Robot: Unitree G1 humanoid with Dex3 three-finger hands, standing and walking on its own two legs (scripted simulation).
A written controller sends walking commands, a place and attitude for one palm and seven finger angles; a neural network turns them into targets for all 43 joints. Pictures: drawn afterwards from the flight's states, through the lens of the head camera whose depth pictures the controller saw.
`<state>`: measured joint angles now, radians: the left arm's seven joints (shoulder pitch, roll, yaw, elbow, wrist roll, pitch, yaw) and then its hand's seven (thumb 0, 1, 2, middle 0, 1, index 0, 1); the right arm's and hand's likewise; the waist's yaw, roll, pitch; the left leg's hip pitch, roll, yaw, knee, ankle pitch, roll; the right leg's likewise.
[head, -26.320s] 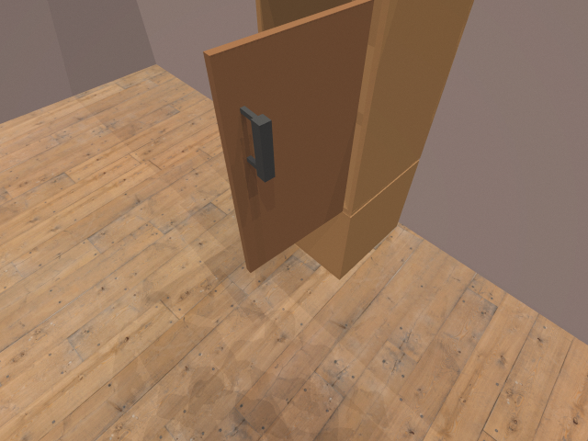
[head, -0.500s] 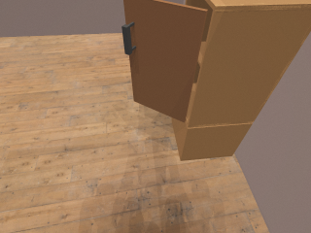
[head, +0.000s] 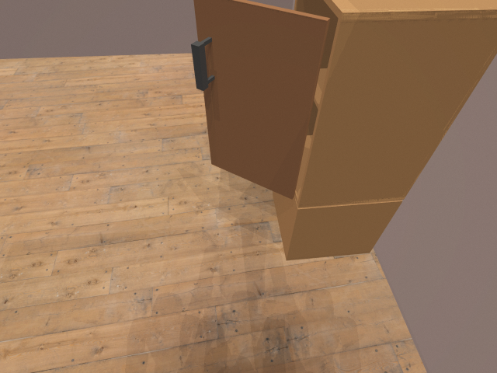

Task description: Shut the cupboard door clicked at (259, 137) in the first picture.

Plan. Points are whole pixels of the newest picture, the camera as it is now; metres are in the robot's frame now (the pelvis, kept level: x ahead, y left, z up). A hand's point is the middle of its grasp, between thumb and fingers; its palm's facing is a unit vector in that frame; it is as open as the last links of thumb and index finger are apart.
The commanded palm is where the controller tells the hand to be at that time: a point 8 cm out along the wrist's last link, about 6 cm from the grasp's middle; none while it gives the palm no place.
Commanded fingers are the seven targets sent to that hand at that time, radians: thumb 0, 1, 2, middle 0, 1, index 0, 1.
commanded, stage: walk to a spot facing it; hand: left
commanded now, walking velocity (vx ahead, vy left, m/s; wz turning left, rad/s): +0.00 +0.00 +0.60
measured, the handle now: (205, 63) +0.85 +0.16 +0.08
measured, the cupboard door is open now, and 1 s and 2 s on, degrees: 54 54 54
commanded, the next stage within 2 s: none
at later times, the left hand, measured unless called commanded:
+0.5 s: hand out of the picture +0.02 +0.24 -0.17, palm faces +0.27 -0.93 -0.26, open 7.3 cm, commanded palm none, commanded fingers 0.00 0.90 0.90 -0.20 -0.30 -0.20 -0.30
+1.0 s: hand out of the picture -0.06 +0.15 -0.17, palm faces +0.58 -0.77 -0.27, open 7.3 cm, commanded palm none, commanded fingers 0.00 0.90 0.90 -0.20 -0.30 -0.20 -0.30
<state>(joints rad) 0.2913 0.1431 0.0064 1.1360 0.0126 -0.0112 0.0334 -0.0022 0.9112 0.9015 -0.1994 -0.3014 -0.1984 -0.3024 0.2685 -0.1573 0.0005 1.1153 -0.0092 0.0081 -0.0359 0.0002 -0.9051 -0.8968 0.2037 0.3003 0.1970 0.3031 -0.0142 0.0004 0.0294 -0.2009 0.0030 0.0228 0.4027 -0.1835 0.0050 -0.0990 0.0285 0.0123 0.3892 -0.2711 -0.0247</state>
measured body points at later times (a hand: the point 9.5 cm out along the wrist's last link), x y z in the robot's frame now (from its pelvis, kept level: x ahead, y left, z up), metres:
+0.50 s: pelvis -0.01 +0.01 +0.00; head +0.04 +0.04 +0.44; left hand +0.01 +0.29 -0.15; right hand +0.09 -0.22 -0.15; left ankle +0.01 +0.11 -0.74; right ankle -0.01 -0.15 -0.67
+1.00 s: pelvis +0.01 -0.04 -0.01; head +0.07 -0.02 +0.44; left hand -0.09 +0.19 -0.15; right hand +0.23 -0.21 -0.16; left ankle -0.07 +0.08 -0.70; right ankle +0.03 -0.16 -0.74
